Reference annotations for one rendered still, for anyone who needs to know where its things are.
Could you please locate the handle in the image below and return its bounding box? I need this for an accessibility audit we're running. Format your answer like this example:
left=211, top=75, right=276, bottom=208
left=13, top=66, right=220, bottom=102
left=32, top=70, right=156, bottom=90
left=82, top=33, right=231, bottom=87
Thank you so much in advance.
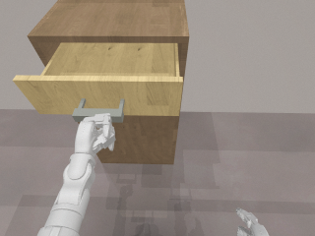
left=72, top=98, right=125, bottom=123

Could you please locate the drawer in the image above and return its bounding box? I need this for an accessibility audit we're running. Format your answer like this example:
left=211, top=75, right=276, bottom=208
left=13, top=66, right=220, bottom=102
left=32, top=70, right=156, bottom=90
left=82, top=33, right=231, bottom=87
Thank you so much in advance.
left=13, top=42, right=183, bottom=116

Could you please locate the cabinet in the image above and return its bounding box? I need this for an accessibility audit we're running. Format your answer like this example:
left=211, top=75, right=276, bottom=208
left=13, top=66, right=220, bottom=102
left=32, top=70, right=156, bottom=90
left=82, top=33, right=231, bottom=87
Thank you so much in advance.
left=27, top=0, right=190, bottom=165

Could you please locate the robot left forearm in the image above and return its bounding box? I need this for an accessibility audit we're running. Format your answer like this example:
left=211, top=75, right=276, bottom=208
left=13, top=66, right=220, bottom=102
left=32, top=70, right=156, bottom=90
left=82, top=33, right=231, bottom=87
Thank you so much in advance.
left=37, top=152, right=95, bottom=236

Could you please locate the robot right hand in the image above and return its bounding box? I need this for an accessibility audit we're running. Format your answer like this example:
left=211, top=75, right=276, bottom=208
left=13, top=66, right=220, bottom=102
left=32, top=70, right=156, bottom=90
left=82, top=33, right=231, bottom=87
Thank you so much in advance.
left=235, top=207, right=269, bottom=236

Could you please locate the robot left hand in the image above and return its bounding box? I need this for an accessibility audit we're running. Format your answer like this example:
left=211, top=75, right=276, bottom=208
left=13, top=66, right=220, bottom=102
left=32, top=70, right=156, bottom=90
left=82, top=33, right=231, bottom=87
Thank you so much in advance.
left=74, top=113, right=116, bottom=158

